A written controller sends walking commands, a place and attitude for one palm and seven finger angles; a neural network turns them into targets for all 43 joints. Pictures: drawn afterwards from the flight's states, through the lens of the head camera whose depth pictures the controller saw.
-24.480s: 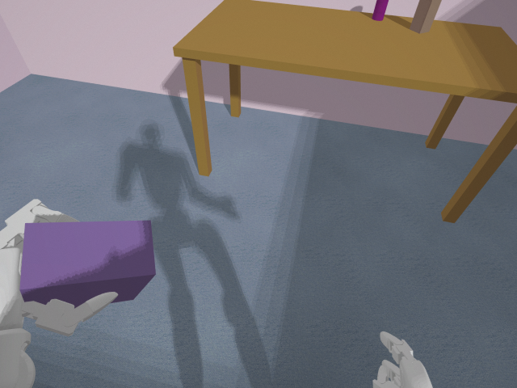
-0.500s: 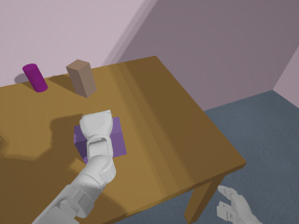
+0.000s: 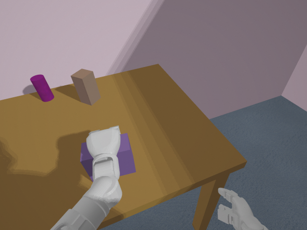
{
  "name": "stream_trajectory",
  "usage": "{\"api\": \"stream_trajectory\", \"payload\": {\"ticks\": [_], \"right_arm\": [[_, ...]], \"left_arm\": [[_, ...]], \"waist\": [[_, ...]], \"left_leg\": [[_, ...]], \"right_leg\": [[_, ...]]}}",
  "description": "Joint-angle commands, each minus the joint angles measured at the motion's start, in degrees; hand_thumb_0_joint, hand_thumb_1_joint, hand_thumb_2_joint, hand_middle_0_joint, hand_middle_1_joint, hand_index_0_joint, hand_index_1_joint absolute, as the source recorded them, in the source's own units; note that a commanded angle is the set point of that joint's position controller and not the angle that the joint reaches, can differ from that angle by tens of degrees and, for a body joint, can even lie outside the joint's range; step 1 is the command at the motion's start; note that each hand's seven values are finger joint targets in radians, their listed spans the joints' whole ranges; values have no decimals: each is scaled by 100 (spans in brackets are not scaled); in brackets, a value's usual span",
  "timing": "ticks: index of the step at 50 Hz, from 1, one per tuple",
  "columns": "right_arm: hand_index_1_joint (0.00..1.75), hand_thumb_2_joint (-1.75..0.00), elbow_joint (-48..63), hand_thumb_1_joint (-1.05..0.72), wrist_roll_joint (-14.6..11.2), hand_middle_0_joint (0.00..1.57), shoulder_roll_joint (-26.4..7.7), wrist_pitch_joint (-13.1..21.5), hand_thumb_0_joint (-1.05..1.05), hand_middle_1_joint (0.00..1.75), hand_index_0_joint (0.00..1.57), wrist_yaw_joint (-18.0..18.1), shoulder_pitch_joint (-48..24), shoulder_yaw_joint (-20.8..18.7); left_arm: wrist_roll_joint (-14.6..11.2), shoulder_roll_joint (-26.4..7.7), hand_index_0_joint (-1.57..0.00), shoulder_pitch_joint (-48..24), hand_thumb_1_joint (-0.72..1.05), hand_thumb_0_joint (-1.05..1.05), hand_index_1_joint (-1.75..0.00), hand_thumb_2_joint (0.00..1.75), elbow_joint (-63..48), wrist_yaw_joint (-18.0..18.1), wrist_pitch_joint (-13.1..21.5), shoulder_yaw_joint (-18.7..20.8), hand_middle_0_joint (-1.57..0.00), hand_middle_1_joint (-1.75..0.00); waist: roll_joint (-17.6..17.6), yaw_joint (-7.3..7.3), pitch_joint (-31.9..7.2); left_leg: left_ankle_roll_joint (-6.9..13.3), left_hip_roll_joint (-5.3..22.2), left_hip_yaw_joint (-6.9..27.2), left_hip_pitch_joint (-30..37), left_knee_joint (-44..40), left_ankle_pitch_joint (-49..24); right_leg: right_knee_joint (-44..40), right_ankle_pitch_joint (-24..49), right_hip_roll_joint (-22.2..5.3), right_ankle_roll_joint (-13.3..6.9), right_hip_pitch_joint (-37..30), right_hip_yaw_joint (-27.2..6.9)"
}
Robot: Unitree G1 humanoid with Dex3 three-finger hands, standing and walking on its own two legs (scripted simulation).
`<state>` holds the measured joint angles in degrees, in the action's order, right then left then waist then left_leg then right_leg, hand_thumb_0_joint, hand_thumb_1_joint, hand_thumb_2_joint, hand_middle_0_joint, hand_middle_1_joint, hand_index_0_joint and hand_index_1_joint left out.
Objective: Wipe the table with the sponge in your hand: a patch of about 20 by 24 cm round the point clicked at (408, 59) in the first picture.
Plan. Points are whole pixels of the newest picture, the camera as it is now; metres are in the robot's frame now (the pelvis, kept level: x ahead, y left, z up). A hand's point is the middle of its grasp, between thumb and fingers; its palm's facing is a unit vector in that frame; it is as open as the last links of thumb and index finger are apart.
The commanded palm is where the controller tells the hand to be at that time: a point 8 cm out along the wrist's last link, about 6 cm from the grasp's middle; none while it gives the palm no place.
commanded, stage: wipe back along the third lane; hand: left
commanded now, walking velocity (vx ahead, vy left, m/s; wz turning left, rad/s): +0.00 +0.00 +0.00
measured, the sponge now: (111, 161) +0.31 +0.18 +0.00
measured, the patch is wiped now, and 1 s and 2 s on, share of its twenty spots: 1.00 1.00 1.00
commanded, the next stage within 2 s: slide back across to the middle lane in 1.24 s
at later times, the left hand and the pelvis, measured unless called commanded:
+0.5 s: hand (111, 162) +0.28 +0.16 +0.05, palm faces +0.04 -0.06 -1.00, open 10.1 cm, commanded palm +0.23 +0.14 +0.07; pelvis +0.00 -0.01 +0.00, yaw +0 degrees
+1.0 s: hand (111, 162) +0.28 +0.16 +0.04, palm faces +0.05 -0.07 -1.00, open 10.1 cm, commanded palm +0.23 +0.14 +0.07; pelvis -0.01 -0.01 +0.00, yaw -1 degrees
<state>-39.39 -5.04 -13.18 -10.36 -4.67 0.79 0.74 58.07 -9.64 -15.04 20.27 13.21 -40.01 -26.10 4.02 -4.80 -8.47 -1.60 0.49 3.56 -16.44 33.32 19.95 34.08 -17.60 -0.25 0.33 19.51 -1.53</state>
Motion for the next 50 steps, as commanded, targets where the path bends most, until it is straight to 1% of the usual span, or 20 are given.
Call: {"api": "stream_trajectory", "payload": {"ticks": [1, 2, 6, 7, 16, 21, 23, 26, 28, 31, 32, 34, 36, 38, 41, 43, 45, 46, 48, 50], "right_arm": [[30, -90, 1025, -90, -27, 20, -641, 337, 0, 30, 20, 53, -1372, -210], [30, -90, 1053, -90, -34, 20, -609, 363, 0, 30, 20, 54, -1378, -195], [30, -90, 1071, -90, -42, 20, -621, 387, 0, 30, 20, 17, -1413, -226], [30, -90, 1107, -90, -49, 20, -598, 393, 0, 30, 20, 15, -1451, -209], [30, -90, 1126, -90, -57, 20, -608, 435, 0, 30, 20, -65, -1529, -235], [30, -90, 1090, -90, -58, 20, -618, 438, 0, 30, 20, -66, -1554, -241], [30, -90, 1075, -90, -67, 20, -592, 451, 0, 30, 20, -48, -1532, -220], [30, -90, 1015, -90, -36, 20, -642, 459, 0, 30, 20, -24, -1477, -238], [30, -90, 1070, -90, -47, 20, -585, 462, 0, 30, 20, -46, -1499, -226], [30, -90, 1055, -90, -31, 20, -622, 452, 0, 30, 20, -37, -1488, -234], [30, -90, 1056, -90, -38, 20, -590, 440, 0, 30, 20, -39, -1509, -211], [30, -90, 1088, -90, -52, 20, -583, 445, 0, 30, 20, -60, -1520, -212], [30, -90, 1082, -90, -37, 20, -610, 444, 0, 30, 20, -47, -1517, -230], [30, -90, 1093, -90, -58, 20, -586, 434, 0, 30, 20, -41, -1542, -205], [30, -90, 1083, -90, -45, 20, -609, 439, 0, 30, 20, -35, -1533, -216], [30, -90, 1057, -90, -62, 20, -596, 433, 0, 30, 20, -16, -1529, -195], [30, -90, 1096, -90, -59, 20, -587, 452, 0, 30, 20, -30, -1524, -191], [30, -90, 1082, -90, -49, 20, -606, 452, 0, 30, 20, -25, -1513, -213], [30, -90, 1068, -90, -56, 20, -598, 444, 0, 30, 20, 3, -1500, -192], [30, -90, 1042, -90, -50, 20, -606, 469, 0, 30, 20, 28, -1458, -197]], "left_arm": [[-393, 74, -120, -484, 10, 0, -160, 130, -458, -227, 41, 385, -120, -160], [-409, 343, -120, -512, 10, 0, -160, 130, -531, -227, 64, 123, -120, -160], [-428, 157, -120, -158, 10, 0, -160, 130, -640, -223, 77, 321, -120, -160], [-442, 355, -120, -106, 10, 0, -160, 130, -683, -236, 75, 88, -120, -160], [-472, 263, -120, 511, 10, 0, -160, 130, -1074, -284, 70, 151, -120, -160], [-365, 158, -120, 414, 10, 0, -160, 130, -1187, -276, 43, 184, -120, -160], [-355, 318, -120, 299, 10, 0, -160, 130, -1101, -275, 31, 5, -120, -160], [-302, -14, -120, 308, 10, 0, -160, 130, -1014, -234, 42, 385, -120, -160], [-329, 336, -120, 423, 10, 0, -160, 130, -1048, -246, 51, 42, -120, -160], [-308, -27, -120, 547, 10, 0, -160, 130, -1091, -216, 43, 428, -120, -160], [-272, 247, -120, 415, 10, 0, -160, 130, -1066, -228, 41, 119, -120, -160], [-271, 304, -120, 511, 10, 0, -160, 130, -1093, -243, 14, 48, -120, -160], [-274, 44, -120, 511, 10, 0, -160, 130, -1131, -222, -12, 324, -120, -160], [-259, 294, -120, 382, 10, 0, -160, 130, -1096, -232, -42, 36, -120, -160], [-266, 9, -120, 424, 10, 0, -160, 130, -1084, -218, -83, 351, -120, -160], [-240, 204, -120, 205, 10, 0, -160, 130, -942, -222, -108, 126, -120, -160], [-238, 267, -120, 286, 10, 0, -160, 130, -948, -241, -105, 48, -120, -160], [-250, 43, -120, 325, 10, 0, -160, 130, -942, -225, -106, 320, -120, -160], [-246, 261, -120, 41, 10, 0, -160, 130, -841, -236, -104, 76, -120, -160], [-251, 207, -120, -29, 10, 0, -160, 130, -721, -241, -89, 124, -120, -160]], "waist": [[-1002, -12, -479], [-979, 27, -545], [-1026, -42, -537], [-976, -16, -439], [-1128, -76, -394], [-1042, -66, -332], [-1087, -20, -260], [-1040, -85, -411], [-1115, -45, -396], [-1070, -109, -479], [-1031, -29, -422], [-1050, -52, -377], [-1071, -105, -442], [-1053, -26, -325], [-982, -112, -384], [-976, -27, -228], [-915, -64, -330], [-955, -111, -367], [-1003, -14, -246], [-1012, -24, -263]], "left_leg": [[273, -149, -440, -75, -470, -1321], [287, -182, -463, -31, -432, -1361], [284, -189, -466, -48, -435, -1354], [295, -205, -504, -29, -432, -1306], [310, -207, -489, 1, -423, -1386], [300, -201, -474, 29, -431, -1390], [312, -201, -493, 23, -422, -1329], [290, -207, -475, -4, -400, -1379], [304, -216, -500, -1, -352, -1463], [280, -213, -477, -54, -358, -1480], [286, -211, -505, -13, -343, -1485], [288, -202, -486, -21, -346, -1488], [286, -208, -462, -60, -365, -1430], [287, -201, -489, -49, -357, -1382], [280, -194, -446, -76, -391, -1362], [276, -190, -470, -81, -393, -1272], [283, -197, -454, -71, -398, -1295], [278, -195, -443, -107, -411, -1262], [279, -183, -459, -109, -416, -1174], [288, -198, -481, -111, -411, -1089]], "right_leg": [[-487, 1320, 213, -384, -601, 442], [-440, 1423, 204, -373, -639, 453], [-505, 1452, 209, -373, -720, 373], [-521, 1365, 191, -352, -686, 394], [-570, 1553, 219, -344, -800, 313], [-531, 1534, 237, -354, -715, 295], [-519, 1440, 234, -336, -631, 347], [-474, 1560, 255, -364, -691, 261], [-422, 1718, 235, -344, -713, 338], [-418, 1784, 245, -361, -782, 240], [-376, 1762, 229, -352, -708, 304], [-376, 1713, 236, -356, -672, 346], [-411, 1633, 259, -364, -705, 282], [-400, 1517, 241, -351, -602, 349], [-396, 1452, 270, -375, -623, 331], [-412, 1281, 258, -364, -497, 363], [-378, 1287, 262, -384, -530, 386], [-406, 1231, 277, -384, -560, 348], [-410, 1090, 263, -367, -435, 400], [-465, 961, 260, -357, -407, 366]]}}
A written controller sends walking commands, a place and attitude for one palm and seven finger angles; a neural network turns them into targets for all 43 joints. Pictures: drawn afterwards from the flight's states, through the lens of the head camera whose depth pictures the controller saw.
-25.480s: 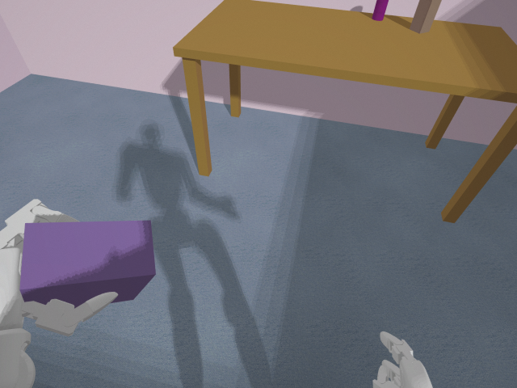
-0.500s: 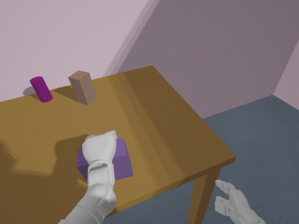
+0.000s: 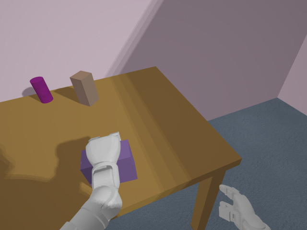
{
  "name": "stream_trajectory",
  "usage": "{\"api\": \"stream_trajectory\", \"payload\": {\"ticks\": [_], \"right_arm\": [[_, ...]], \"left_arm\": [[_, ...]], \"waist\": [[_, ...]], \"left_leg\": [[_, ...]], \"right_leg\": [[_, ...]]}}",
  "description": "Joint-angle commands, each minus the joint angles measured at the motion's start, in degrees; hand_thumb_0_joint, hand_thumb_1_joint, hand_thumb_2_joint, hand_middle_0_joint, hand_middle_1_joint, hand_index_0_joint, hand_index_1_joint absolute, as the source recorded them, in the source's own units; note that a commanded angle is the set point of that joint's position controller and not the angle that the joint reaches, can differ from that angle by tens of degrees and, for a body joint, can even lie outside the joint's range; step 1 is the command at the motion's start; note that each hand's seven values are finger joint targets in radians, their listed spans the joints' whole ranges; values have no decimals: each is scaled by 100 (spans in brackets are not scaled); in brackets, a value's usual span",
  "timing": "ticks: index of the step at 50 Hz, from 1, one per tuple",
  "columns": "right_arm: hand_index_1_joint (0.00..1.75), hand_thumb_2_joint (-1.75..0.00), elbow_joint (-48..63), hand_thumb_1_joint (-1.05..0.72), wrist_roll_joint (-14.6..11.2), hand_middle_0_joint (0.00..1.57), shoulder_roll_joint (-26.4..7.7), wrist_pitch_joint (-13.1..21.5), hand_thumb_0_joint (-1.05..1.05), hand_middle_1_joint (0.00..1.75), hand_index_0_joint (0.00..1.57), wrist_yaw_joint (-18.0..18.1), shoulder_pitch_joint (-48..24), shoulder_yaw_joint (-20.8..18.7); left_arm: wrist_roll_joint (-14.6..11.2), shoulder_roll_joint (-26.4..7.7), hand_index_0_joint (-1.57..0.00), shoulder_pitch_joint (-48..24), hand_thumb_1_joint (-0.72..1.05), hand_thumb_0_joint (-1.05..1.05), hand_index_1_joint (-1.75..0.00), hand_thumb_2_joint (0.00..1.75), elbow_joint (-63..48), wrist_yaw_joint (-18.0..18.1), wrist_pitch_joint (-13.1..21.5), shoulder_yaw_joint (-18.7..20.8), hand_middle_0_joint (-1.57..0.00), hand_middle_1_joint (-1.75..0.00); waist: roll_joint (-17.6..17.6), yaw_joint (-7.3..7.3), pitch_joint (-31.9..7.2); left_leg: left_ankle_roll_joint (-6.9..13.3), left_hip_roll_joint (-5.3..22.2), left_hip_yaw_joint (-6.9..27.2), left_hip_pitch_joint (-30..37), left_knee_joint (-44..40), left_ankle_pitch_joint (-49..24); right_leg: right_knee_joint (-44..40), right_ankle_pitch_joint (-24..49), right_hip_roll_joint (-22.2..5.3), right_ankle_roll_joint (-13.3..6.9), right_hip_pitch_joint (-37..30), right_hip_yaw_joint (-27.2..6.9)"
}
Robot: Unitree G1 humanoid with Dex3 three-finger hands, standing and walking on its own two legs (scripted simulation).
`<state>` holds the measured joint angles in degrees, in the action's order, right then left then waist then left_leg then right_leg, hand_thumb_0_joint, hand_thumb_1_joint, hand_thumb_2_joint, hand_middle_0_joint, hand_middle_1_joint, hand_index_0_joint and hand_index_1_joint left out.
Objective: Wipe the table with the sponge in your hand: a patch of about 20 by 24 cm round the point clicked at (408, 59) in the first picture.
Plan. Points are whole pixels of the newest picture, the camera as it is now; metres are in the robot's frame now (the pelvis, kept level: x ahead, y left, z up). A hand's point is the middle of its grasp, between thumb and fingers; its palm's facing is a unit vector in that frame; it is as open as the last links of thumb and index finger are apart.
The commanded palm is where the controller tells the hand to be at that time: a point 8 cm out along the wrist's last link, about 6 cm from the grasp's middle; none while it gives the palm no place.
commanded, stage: wipe back along the third lane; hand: left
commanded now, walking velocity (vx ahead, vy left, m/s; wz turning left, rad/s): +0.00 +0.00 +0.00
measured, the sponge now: (112, 168) +0.29 +0.17 +0.00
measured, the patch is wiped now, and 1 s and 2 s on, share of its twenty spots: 1.00 1.00 1.00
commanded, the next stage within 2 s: slide back across to the middle lane in 0.24 s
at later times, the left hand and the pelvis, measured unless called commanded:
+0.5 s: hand (108, 159) +0.29 +0.18 +0.05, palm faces +0.05 -0.10 -0.99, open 10.1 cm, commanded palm +0.23 +0.18 +0.09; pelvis +0.00 -0.01 +0.00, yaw +0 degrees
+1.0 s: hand (90, 166) +0.26 +0.21 +0.06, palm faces +0.08 -0.21 -0.97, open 10.1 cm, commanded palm +0.21 +0.22 +0.10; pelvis +0.01 +0.00 +0.01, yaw -1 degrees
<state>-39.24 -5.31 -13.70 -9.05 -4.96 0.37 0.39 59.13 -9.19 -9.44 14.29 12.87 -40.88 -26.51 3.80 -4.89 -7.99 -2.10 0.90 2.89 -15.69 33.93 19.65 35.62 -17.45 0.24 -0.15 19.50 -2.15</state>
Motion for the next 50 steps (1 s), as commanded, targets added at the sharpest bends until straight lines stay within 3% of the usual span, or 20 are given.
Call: {"api": "stream_trajectory", "payload": {"ticks": [1, 3, 6, 13, 16, 17, 20, 21, 23, 26, 28, 31, 33, 36, 38, 41, 43, 46, 48, 50], "right_arm": [[30, -90, 997, -90, -6, 20, -588, 351, 0, 30, 20, 70, -1380, -184], [30, -90, 1041, -90, -15, 20, -550, 367, 0, 30, 20, 77, -1390, -159], [30, -90, 1023, -90, 3, 20, -578, 376, 0, 30, 20, 78, -1374, -176], [30, -90, 988, -90, -1, 20, -559, 428, 0, 30, 20, 142, -1319, -167], [30, -90, 989, -90, 21, 20, -584, 437, 0, 30, 20, 144, -1316, -181], [30, -90, 999, -90, 8, 20, -565, 430, 0, 30, 20, 151, -1319, -162], [30, -90, 1031, -90, 13, 20, -561, 453, 0, 30, 20, 188, -1344, -163], [30, -90, 1024, -90, 24, 20, -586, 468, 0, 30, 20, 198, -1354, -176], [30, -90, 1060, -90, 18, 20, -549, 482, 0, 30, 20, 204, -1380, -154], [30, -90, 1058, -90, 40, 20, -590, 523, 0, 30, 20, 224, -1405, -153], [30, -90, 1103, -90, 22, 20, -556, 553, 0, 30, 20, 230, -1431, -117], [30, -90, 1112, -90, 54, 20, -596, 602, 0, 30, 20, 249, -1418, -132], [30, -90, 1177, -90, 52, 20, -551, 615, 0, 30, 20, 263, -1424, -126], [30, -90, 1173, -90, 80, 20, -591, 646, 0, 30, 20, 289, -1364, -152], [30, -90, 1197, -90, 82, 20, -559, 670, 0, 30, 20, 306, -1349, -139], [30, -90, 1145, -90, 111, 20, -605, 686, 0, 30, 20, 347, -1312, -144], [30, -90, 1180, -90, 106, 20, -559, 706, 0, 30, 20, 332, -1295, -134], [30, -90, 1152, -90, 128, 20, -604, 710, 0, 30, 20, 357, -1295, -148], [30, -90, 1176, -90, 124, 20, -572, 703, 0, 30, 20, 368, -1310, -133], [30, -90, 1156, -90, 134, 20, -586, 707, 0, 30, 20, 387, -1281, -132]], "left_arm": [[-354, -77, -120, -632, 10, 0, -160, 130, -69, -183, 17, 467, -120, -160], [-380, 240, -120, -639, 10, 0, -160, 130, -75, -193, 60, 144, -120, -160], [-388, -5, -120, -523, 10, 0, -160, 130, -29, -180, 100, 446, -120, -160], [-388, 204, -120, -821, 10, 0, -160, 130, 161, -163, 138, 223, -120, -160], [-427, -94, -120, -543, 10, 0, -160, 130, 88, -160, 174, 577, -120, -160], [-431, 32, -120, -601, 10, 0, -160, 130, 74, -161, 182, 419, -120, -160], [-452, -204, -120, -507, 10, 0, -160, 130, -87, -146, 178, 638, -120, -160], [-451, -483, -120, -478, 10, 0, -160, 130, -191, -139, 183, 948, -120, -160], [-442, -424, -120, -214, 10, 0, -160, 130, -319, -150, 166, 851, -120, -160], [-361, -865, -120, 39, 10, 0, -160, 130, -583, -189, 163, 1239, -120, -160], [-330, -773, -120, 169, 10, 0, -160, 130, -756, -241, 162, 1085, -120, -160], [-325, -1285, -120, 513, 10, 0, -160, 130, -1121, -280, 234, 1577, -120, -160], [-334, -987, -120, 560, 10, 0, -160, 130, -1425, -333, 283, 1281, -120, -160], [-307, -1329, -120, 612, 10, 0, -160, 130, -1802, -377, 380, 1590, -120, -160], [-318, -1087, -120, 648, 10, 0, -160, 130, -1874, -423, 415, 1337, -120, -160], [-242, -1357, -120, 601, 10, 0, -160, 130, -1947, -424, 491, 1595, -120, -160], [-255, -1135, -120, 843, 10, 0, -160, 130, -1965, -429, 546, 1404, -120, -160], [-252, -1476, -120, 1024, 10, 0, -160, 130, -2103, -400, 623, 1785, -120, -160], [-238, -1236, -120, 961, 10, 0, -160, 130, -2131, -398, 630, 1530, -120, -160], [-228, -1279, -120, 908, 10, 0, -160, 130, -2132, -397, 635, 1554, -120, -160]], "waist": [[-1056, -49, -344], [-1033, -2, -363], [-1085, -69, -396], [-1115, 18, -321], [-1103, -85, -454], [-1155, -32, -460], [-1140, -87, -436], [-1079, -136, -471], [-1021, -145, -397], [-971, -212, -407], [-980, -180, -280], [-820, -270, -301], [-769, -206, -215], [-622, -222, -295], [-671, -168, -138], [-507, -185, -147], [-532, -195, -145], [-580, -253, -196], [-545, -202, -118], [-499, -205, -127]], "left_leg": [[329, -234, -389, -235, -476, -1041], [337, -248, -417, -204, -453, -1058], [327, -239, -388, -271, -471, -1031], [341, -264, -438, -239, -460, -922], [329, -271, -426, -266, -456, -1026], [334, -272, -453, -250, -461, -992], [345, -286, -485, -196, -491, -992], [334, -279, -443, -188, -510, -1019], [344, -294, -490, -119, -521, -1111], [334, -307, -460, -19, -534, -1257], [344, -309, -478, 8, -557, -1320], [326, -314, -440, 118, -583, -1443], [349, -305, -449, 165, -624, -1456], [345, -285, -383, 308, -658, -1545], [369, -270, -394, 330, -669, -1551], [357, -255, -335, 385, -727, -1538], [359, -245, -346, 354, -724, -1612], [342, -236, -294, 373, -744, -1662], [347, -217, -306, 355, -752, -1625], [355, -214, -306, 380, -758, -1587]], "right_leg": [[-633, 950, 236, -325, -420, 381], [-600, 1008, 211, -308, -423, 424], [-632, 981, 218, -319, -454, 381], [-698, 812, 194, -286, -369, 392], [-702, 1036, 185, -293, -545, 317], [-685, 1000, 160, -267, -559, 348], [-791, 923, 142, -248, -652, 301], [-816, 931, 155, -264, -701, 251], [-838, 1019, 135, -247, -786, 257], [-916, 1193, 146, -263, -915, 108], [-907, 1260, 143, -247, -926, 128], [-966, 1340, 162, -278, -1039, -5], [-960, 1276, 165, -270, -989, 91], [-1004, 1260, 197, -315, -1002, 1], [-1004, 1268, 191, -303, -914, 89], [-1018, 1206, 229, -347, -883, 21], [-927, 1330, 214, -343, -917, 141], [-964, 1364, 236, -366, -990, 37], [-935, 1287, 222, -355, -893, 141], [-948, 1232, 223, -357, -862, 137]]}}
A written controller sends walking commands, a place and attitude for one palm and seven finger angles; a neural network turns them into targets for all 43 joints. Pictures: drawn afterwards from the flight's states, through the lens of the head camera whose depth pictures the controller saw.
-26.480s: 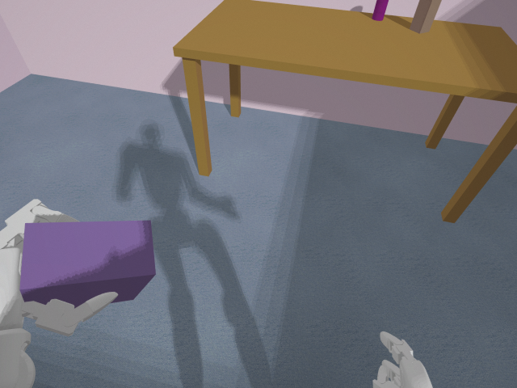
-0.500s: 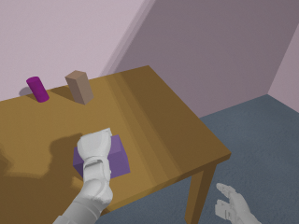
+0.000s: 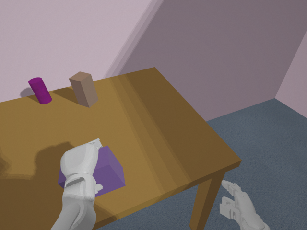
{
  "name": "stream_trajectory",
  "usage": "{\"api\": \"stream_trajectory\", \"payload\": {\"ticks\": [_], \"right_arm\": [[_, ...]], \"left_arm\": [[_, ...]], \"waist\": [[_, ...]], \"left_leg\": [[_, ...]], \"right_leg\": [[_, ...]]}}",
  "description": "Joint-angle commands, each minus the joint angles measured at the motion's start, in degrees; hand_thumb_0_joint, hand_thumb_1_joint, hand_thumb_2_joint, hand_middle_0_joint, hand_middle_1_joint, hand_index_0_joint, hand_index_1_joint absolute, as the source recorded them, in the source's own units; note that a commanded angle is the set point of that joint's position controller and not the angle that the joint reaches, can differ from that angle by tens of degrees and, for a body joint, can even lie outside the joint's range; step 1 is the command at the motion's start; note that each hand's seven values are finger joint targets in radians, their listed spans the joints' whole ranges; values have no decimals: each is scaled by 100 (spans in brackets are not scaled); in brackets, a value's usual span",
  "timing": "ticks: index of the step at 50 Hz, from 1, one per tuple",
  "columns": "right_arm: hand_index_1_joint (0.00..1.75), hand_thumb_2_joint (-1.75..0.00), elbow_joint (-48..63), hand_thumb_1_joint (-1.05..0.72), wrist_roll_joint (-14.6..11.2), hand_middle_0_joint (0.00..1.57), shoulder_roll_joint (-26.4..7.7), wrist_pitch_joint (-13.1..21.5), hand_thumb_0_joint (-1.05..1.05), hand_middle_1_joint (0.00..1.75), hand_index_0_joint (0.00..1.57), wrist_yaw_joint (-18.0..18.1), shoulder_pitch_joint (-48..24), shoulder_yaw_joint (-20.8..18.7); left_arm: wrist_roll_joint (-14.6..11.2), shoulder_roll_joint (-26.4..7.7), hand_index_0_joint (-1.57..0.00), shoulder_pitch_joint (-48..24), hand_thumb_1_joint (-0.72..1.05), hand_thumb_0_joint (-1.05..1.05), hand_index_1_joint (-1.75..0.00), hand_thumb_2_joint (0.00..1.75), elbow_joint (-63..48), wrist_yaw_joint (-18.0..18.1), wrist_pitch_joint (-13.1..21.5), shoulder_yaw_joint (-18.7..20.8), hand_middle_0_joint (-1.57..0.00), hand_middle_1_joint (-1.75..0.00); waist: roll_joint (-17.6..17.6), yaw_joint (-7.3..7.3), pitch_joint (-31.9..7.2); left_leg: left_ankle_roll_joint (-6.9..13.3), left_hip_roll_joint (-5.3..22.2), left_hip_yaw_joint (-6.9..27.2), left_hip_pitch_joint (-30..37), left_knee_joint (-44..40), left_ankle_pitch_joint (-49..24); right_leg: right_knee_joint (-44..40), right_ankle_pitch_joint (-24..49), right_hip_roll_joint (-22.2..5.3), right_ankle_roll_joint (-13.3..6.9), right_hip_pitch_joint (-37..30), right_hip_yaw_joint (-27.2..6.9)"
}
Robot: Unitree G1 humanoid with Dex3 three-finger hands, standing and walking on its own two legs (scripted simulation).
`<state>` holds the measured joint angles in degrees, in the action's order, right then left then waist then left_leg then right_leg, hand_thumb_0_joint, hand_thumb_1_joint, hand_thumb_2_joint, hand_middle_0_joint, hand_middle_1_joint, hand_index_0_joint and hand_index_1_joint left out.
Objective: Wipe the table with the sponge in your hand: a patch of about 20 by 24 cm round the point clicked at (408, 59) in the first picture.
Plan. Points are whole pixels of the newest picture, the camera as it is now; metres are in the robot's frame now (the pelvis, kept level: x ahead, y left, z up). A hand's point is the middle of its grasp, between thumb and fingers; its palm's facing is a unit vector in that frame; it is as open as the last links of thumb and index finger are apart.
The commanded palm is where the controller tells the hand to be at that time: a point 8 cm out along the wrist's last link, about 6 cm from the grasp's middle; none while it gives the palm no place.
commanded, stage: wipe forward along the middle lane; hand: left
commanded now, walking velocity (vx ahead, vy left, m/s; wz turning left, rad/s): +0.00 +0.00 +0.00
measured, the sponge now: (97, 177) +0.25 +0.21 +0.01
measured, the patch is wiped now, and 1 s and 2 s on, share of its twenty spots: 1.00 1.00 1.00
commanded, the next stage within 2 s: slide back across to the first lane in 1.72 s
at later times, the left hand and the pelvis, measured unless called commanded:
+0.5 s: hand (90, 165) +0.27 +0.22 +0.04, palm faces +0.00 -0.09 -1.00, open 10.1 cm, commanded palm +0.23 +0.24 +0.08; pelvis -0.01 -0.01 +0.00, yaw +1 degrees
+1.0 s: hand (85, 156) +0.29 +0.25 +0.04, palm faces -0.04 -0.03 -1.00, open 10.1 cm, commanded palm +0.28 +0.27 +0.07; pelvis -0.03 -0.03 +0.00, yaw +2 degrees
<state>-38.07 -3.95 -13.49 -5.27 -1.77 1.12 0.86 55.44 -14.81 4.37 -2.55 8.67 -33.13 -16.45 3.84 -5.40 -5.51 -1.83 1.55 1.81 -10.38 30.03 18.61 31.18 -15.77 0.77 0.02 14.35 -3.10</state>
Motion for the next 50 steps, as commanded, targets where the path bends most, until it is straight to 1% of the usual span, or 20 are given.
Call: {"api": "stream_trajectory", "payload": {"ticks": [1, 3, 6, 9, 11, 13, 16, 17, 18, 21, 25, 26, 30, 31, 38, 41, 43, 46, 47, 50], "right_arm": [[30, -90, 1010, -90, 9, 20, -636, 335, 0, 30, 20, 82, -1336, -196], [30, -90, 1052, -90, -2, 20, -591, 336, 0, 30, 20, 82, -1374, -161], [30, -90, 1003, -90, 23, 20, -633, 341, 0, 30, 20, 116, -1317, -181], [30, -90, 958, -90, 17, 20, -623, 354, 0, 30, 20, 130, -1277, -154], [30, -90, 901, -90, 28, 20, -659, 355, 0, 30, 20, 165, -1256, -160], [30, -90, 890, -90, 18, 20, -629, 376, 0, 30, 20, 187, -1257, -146], [30, -90, 793, -90, 42, 20, -678, 411, 0, 30, 20, 244, -1200, -147], [30, -90, 800, -90, 34, 20, -652, 420, 0, 30, 20, 266, -1223, -126], [30, -90, 747, -90, 18, 20, -664, 435, 0, 30, 20, 294, -1211, -125], [30, -90, 688, -90, 26, 20, -717, 477, 0, 30, 20, 338, -1168, -142], [30, -90, 672, -90, 25, 20, -716, 532, 0, 30, 20, 426, -1066, -150], [30, -90, 662, -90, 34, 20, -749, 534, 0, 30, 20, 444, -1005, -158], [30, -90, 636, -90, 25, 20, -762, 582, 0, 30, 20, 505, -834, -177], [30, -90, 608, -90, 39, 20, -799, 588, 0, 30, 20, 514, -757, -210], [30, -90, 591, -90, 13, 20, -808, 628, 0, 30, 20, 580, -539, -256], [30, -90, 531, -90, 17, 20, -841, 634, 0, 30, 20, 587, -441, -288], [30, -90, 523, -90, 10, 20, -823, 640, 0, 30, 20, 607, -375, -275], [30, -90, 416, -90, 21, 20, -891, 628, 0, 30, 20, 628, -279, -279], [30, -90, 453, -90, 11, 20, -861, 627, 0, 30, 20, 635, -239, -267], [30, -90, 410, -90, 3, 20, -879, 624, 0, 30, 20, 660, -144, -257]], "left_arm": [[169, -959, -120, -471, 10, 0, -160, 130, -472, 48, -125, 795, -120, -160], [161, -682, -120, -437, 10, 0, -160, 130, -445, 26, -133, 520, -120, -160], [228, -876, -120, -648, 10, 0, -160, 130, -436, 58, -121, 707, -120, -160], [262, -719, -120, -726, 10, 0, -160, 130, -102, 81, -138, 549, -120, -160], [307, -1012, -120, -974, 10, 0, -160, 130, -3, 110, -136, 811, -120, -160], [366, -785, -120, -1165, 10, 0, -160, 130, 246, 118, -155, 585, -120, -160], [427, -1200, -120, -1313, 10, 0, -160, 130, 590, 159, -151, 962, -120, -160], [451, -1006, -120, -1537, 10, 0, -160, 130, 683, 153, -164, 743, -120, -160], [455, -1047, -120, -1615, 10, 0, -160, 130, 960, 148, -179, 777, -120, -160], [456, -1204, -120, -1943, 10, 0, -160, 130, 1307, 126, -210, 932, -120, -160], [276, -1211, -120, -1915, 10, 0, -160, 130, 1734, 62, -36, 1028, -120, -160], [282, -1415, -120, -2054, 10, 0, -160, 130, 1765, 51, 23, 1202, -120, -160], [343, -1365, -120, -2375, 10, 0, -160, 130, 2212, 6, 305, 1108, -120, -160], [371, -1622, -120, -2387, 10, 0, -160, 130, 2247, 16, 380, 1352, -120, -160], [383, -1569, -120, -2877, 10, 0, -160, 130, 2770, 174, 745, 1296, -120, -160], [404, -1844, -120, -3000, 10, 0, -160, 130, 3006, 273, 831, 1550, -120, -160], [363, -1721, -120, -3145, 10, 0, -160, 130, 3230, 324, 876, 1398, -120, -160], [356, -2181, -120, -3450, 10, 0, -160, 130, 3624, 376, 939, 1719, -120, -160], [369, -2040, -120, -3526, 10, 0, -160, 130, 3689, 371, 970, 1542, -120, -160], [397, -2287, -120, -3940, 10, 0, -160, 130, 4004, 385, 1074, 1615, -120, -160]], "waist": [[-497, -175, -405], [-530, -149, -322], [-459, -150, -455], [-562, -120, -375], [-573, -128, -445], [-628, -93, -412], [-713, -146, -510], [-794, -86, -503], [-902, -66, -333], [-831, -93, -456], [-976, -70, -512], [-888, -69, -566], [-946, 40, -326], [-888, 6, -438], [-1007, 133, -439], [-858, 87, -545], [-1007, 190, -499], [-1043, 207, -443], [-981, 236, -504], [-964, 298, -492]], "left_leg": [[318, -279, -150, -126, -370, -1493], [322, -262, -158, -180, -384, -1465], [324, -265, -127, -153, -372, -1482], [314, -264, -158, -240, -338, -1468], [308, -279, -131, -251, -359, -1356], [316, -296, -163, -313, -330, -1300], [300, -331, -163, -331, -310, -1243], [311, -342, -213, -369, -305, -1148], [306, -342, -220, -404, -304, -1052], [304, -375, -223, -427, -318, -940], [307, -404, -302, -534, -256, -899], [310, -405, -263, -531, -279, -868], [320, -407, -286, -686, -263, -679], [307, -409, -255, -670, -268, -663], [311, -407, -275, -939, -238, -406], [283, -411, -239, -1015, -248, -326], [305, -403, -297, -1133, -194, -253], [289, -401, -249, -1303, -189, -37], [303, -411, -293, -1370, -185, -8], [300, -400, -299, -1495, -157, 162]], "right_leg": [[-517, 1033, 205, -405, -358, 143], [-472, 987, 177, -385, -312, 279], [-462, 1004, 206, -416, -304, 201], [-410, 1082, 183, -399, -233, 282], [-450, 945, 200, -411, -232, 175], [-401, 910, 176, -391, -163, 276], [-474, 905, 173, -391, -223, 124], [-473, 812, 136, -351, -199, 183], [-538, 658, 144, -338, -92, 176], [-587, 570, 131, -333, -103, 142], [-655, 683, 59, -250, -207, 105], [-689, 651, 68, -270, -214, 25], [-752, 385, 41, -243, 26, 67], [-768, 303, 57, -265, 0, -4], [-789, -38, 20, -215, 226, 48], [-787, -189, 32, -246, 265, -10], [-792, -220, -4, -177, 298, 42], [-860, -586, -7, -177, 425, -82], [-821, -622, -36, -148, 382, -23], [-845, -910, -54, -125, 511, -36]]}}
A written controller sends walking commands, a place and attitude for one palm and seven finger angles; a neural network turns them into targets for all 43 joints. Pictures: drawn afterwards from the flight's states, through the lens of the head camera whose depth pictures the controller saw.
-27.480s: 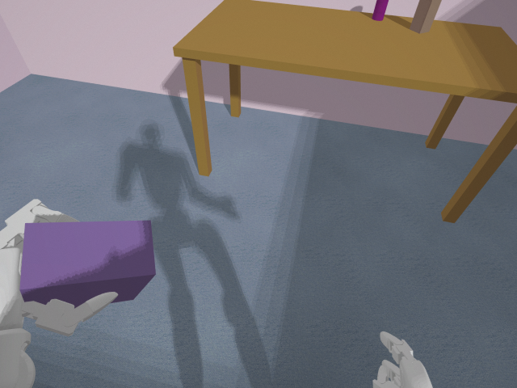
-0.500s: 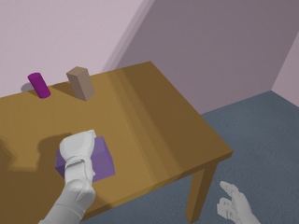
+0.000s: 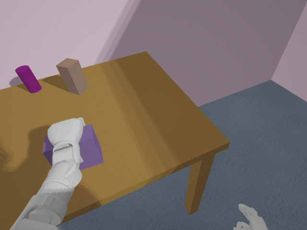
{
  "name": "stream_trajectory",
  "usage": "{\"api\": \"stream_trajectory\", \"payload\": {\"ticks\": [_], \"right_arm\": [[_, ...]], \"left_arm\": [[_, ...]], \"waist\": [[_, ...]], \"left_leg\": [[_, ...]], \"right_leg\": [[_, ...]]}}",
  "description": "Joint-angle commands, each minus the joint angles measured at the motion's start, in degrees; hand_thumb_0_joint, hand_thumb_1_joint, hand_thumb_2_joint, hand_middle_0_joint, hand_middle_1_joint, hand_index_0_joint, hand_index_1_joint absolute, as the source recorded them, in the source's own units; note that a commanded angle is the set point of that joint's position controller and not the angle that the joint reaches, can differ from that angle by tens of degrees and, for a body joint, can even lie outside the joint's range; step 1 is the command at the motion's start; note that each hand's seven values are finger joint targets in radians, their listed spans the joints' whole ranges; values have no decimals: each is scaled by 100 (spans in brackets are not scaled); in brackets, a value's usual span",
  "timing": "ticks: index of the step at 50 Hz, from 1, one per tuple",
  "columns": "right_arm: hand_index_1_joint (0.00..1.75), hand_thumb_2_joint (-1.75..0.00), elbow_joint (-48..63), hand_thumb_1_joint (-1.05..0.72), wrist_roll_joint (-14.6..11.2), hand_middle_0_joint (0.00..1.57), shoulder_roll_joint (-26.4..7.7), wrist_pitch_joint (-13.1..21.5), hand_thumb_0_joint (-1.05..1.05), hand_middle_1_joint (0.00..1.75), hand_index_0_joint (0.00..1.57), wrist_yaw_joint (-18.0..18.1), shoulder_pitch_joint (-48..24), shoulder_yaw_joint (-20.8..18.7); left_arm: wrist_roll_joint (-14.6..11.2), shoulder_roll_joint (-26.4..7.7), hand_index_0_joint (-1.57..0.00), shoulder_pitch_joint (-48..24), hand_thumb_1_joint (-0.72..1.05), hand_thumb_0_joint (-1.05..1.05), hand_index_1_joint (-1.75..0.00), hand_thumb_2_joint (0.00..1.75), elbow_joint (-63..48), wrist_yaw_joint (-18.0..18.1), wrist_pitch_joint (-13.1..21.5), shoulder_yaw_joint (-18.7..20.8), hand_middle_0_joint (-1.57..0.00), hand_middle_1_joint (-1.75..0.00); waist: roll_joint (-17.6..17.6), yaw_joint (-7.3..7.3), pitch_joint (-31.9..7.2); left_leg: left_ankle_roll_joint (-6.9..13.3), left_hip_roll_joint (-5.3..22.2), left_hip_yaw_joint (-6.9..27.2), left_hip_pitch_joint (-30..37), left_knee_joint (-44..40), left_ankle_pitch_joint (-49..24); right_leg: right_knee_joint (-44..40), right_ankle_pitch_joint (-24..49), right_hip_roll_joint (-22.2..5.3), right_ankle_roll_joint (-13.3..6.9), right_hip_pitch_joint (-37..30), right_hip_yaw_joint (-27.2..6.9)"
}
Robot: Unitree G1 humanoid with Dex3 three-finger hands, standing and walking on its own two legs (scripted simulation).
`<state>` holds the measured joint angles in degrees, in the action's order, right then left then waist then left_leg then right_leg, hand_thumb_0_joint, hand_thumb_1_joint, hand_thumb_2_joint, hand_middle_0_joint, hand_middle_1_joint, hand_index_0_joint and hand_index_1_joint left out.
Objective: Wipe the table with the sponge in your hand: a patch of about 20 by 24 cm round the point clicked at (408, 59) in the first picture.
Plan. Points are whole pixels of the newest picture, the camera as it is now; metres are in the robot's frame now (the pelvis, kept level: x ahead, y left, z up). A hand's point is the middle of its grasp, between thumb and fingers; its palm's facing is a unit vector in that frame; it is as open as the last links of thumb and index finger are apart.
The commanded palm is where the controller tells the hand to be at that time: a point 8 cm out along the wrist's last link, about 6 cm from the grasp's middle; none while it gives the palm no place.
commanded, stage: wipe forward along the middle lane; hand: left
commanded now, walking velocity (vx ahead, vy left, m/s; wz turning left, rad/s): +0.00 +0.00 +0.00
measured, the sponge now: (77, 154) +0.33 +0.27 +0.00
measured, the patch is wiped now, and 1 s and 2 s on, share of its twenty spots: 1.00 1.00 1.00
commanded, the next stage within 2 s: slide back across to the first lane in 0.72 s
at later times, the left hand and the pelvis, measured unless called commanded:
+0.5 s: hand (65, 129) +0.39 +0.32 +0.05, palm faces -0.09 -0.01 -1.00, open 10.1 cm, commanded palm +0.37 +0.33 +0.08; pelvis +0.00 +0.02 +0.00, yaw -1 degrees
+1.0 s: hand (61, 121) +0.42 +0.35 +0.05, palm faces -0.09 -0.01 -1.00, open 10.1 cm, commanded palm +0.39 +0.35 +0.09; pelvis +0.01 +0.04 -0.01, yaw -1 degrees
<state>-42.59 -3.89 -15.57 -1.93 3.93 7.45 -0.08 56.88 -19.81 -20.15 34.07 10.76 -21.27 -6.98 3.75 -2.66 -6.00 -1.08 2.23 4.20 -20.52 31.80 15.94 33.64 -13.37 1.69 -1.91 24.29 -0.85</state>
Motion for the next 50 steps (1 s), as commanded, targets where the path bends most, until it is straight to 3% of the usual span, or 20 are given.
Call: {"api": "stream_trajectory", "payload": {"ticks": [1, 3, 6, 9, 11, 13, 16, 18, 21, 23, 26, 28, 31, 34, 36, 38, 41, 45, 46, 50], "right_arm": [[30, -90, 837, -90, 5, 20, -696, 287, 0, 30, 20, 101, -730, -161], [30, -90, 833, -90, -13, 20, -667, 297, 0, 30, 20, 101, -625, -155], [30, -90, 817, -90, 5, 20, -696, 303, 0, 30, 20, 88, -473, -174], [30, -90, 822, -90, 7, 20, -682, 305, 0, 30, 20, 57, -302, -205], [30, -90, 783, -90, 17, 20, -729, 295, 0, 30, 20, 43, -219, -232], [30, -90, 780, -90, 4, 20, -706, 298, 0, 30, 20, 29, -153, -230], [30, -90, 725, -90, 8, 20, -745, 280, 0, 30, 20, 5, -76, -261], [30, -90, 705, -90, -7, 20, -736, 275, 0, 30, 20, -8, -14, -250], [30, -90, 646, -90, 7, 20, -767, 274, 0, 30, 20, -28, 54, -294], [30, -90, 633, -90, -4, 20, -767, 260, 0, 30, 20, -36, 104, -290], [30, -90, 595, -90, 7, 20, -798, 246, 0, 30, 20, -36, 141, -299], [30, -90, 608, -90, -1, 20, -791, 231, 0, 30, 20, -56, 190, -288], [30, -90, 584, -90, -1, 20, -801, 222, 0, 30, 20, -58, 203, -293], [30, -90, 583, -90, 6, 20, -800, 201, 0, 30, 20, -74, 301, -291], [30, -90, 557, -90, 10, 20, -813, 195, 0, 30, 20, -68, 312, -295], [30, -90, 558, -90, 14, 20, -788, 188, 0, 30, 20, -81, 393, -297], [30, -90, 553, -90, 25, 20, -805, 181, 0, 30, 20, -75, 421, -305], [30, -90, 603, -90, 18, 20, -772, 162, 0, 30, 20, -87, 439, -307], [30, -90, 597, -90, 22, 20, -785, 166, 0, 30, 20, -83, 411, -313], [30, -90, 628, -90, 12, 20, -779, 150, 0, 30, 20, -94, 410, -315]], "left_arm": [[258, -2044, -120, -1655, 10, 0, -160, 130, 414, 181, -70, 870, -120, -160], [238, -1892, -120, -1915, 10, 0, -160, 130, 606, 168, 27, 672, -120, -160], [279, -2202, -120, -2008, 10, 0, -160, 130, 860, 163, 181, 940, -120, -160], [332, -2015, -120, -2079, 10, 0, -160, 130, 1060, 178, 346, 777, -120, -160], [340, -2366, -120, -2073, 10, 0, -160, 130, 1156, 210, 430, 1107, -120, -160], [328, -2111, -120, -2260, 10, 0, -160, 130, 1198, 220, 502, 844, -120, -160], [318, -2393, -120, -2240, 10, 0, -160, 130, 1331, 262, 553, 1126, -120, -160], [341, -2069, -120, -2549, 10, 0, -160, 130, 1471, 265, 564, 763, -120, -160], [339, -2291, -120, -2450, 10, 0, -160, 130, 1589, 303, 596, 1046, -120, -160], [333, -2138, -120, -2665, 10, 0, -160, 130, 1613, 306, 612, 839, -120, -160], [363, -2456, -120, -2702, 10, 0, -160, 130, 1789, 339, 635, 1125, -120, -160], [390, -2164, -120, -2807, 10, 0, -160, 130, 1847, 325, 628, 826, -120, -160], [438, -2436, -120, -3035, 10, 0, -160, 130, 1912, 330, 633, 1019, -120, -160], [468, -2185, -120, -3165, 10, 0, -160, 130, 2067, 331, 611, 780, -120, -160], [492, -2429, -120, -3330, 10, 0, -160, 130, 2101, 343, 624, 986, -120, -160], [523, -2080, -120, -3499, 10, 0, -160, 130, 2164, 343, 631, 657, -120, -160], [513, -2297, -120, -3557, 10, 0, -160, 130, 2250, 367, 644, 884, -120, -160], [509, -2203, -120, -3587, 10, 0, -160, 130, 2081, 363, 638, 760, -120, -160], [491, -2488, -120, -3574, 10, 0, -160, 130, 2017, 367, 663, 1040, -120, -160], [493, -2625, -120, -3402, 10, 0, -160, 130, 1824, 345, 647, 1079, -120, -160]], "waist": [[-882, 4, -522], [-829, 115, -564], [-731, 60, -788], [-805, 161, -864], [-866, 108, -1004], [-763, 230, -868], [-727, 145, -1035], [-758, 311, -814], [-791, 197, -1129], [-846, 324, -1078], [-858, 250, -1102], [-802, 349, -1020], [-576, 316, -1098], [-713, 420, -1096], [-564, 386, -1197], [-503, 507, -1110], [-579, 450, -1261], [-477, 433, -1440], [-375, 339, -1545], [-444, 298, -1553]], "left_leg": [[215, -465, -496, -519, -360, 434], [231, -447, -540, -585, -323, 490], [226, -431, -495, -660, -322, 404], [257, -392, -542, -711, -219, 274], [254, -392, -510, -786, -216, 167], [269, -377, -553, -805, -181, 179], [258, -375, -526, -825, -200, 64], [275, -368, -544, -868, -209, 202], [275, -353, -520, -794, -196, -68], [294, -355, -564, -813, -153, -35], [287, -341, -511, -878, -199, -67], [284, -354, -540, -860, -174, -87], [272, -337, -493, -827, -192, -112], [279, -329, -513, -813, -135, -169], [265, -304, -445, -768, -155, -240], [260, -301, -459, -744, -112, -200], [258, -279, -399, -779, -109, -257], [266, -288, -425, -642, -98, -343], [265, -272, -381, -610, -118, -494], [288, -304, -428, -556, -155, -504]], "right_leg": [[-1069, -1158, -129, 45, -503, -297], [-1018, -1132, -157, 87, -462, -219], [-970, -982, -139, 60, -525, -234], [-903, -686, -154, 91, -519, -181], [-877, -532, -131, 72, -631, -225], [-856, -420, -146, 96, -507, -154], [-813, -276, -119, 64, -577, -142], [-810, -405, -122, 91, -346, -43], [-728, -45, -88, 46, -490, -7], [-730, 38, -106, 84, -448, 1], [-718, 23, -89, 49, -447, 21], [-674, 95, -84, 60, -328, 92], [-649, 33, -69, 15, -240, 103], [-607, 148, -60, 32, -145, 158], [-559, 154, -43, -14, -86, 180], [-518, 124, -36, -3, 102, 232], [-493, 148, -25, -32, 69, 223], [-464, 228, -20, -21, -41, 244], [-442, 342, -24, -54, -148, 239], [-515, 385, -24, -19, -382, 227]]}}
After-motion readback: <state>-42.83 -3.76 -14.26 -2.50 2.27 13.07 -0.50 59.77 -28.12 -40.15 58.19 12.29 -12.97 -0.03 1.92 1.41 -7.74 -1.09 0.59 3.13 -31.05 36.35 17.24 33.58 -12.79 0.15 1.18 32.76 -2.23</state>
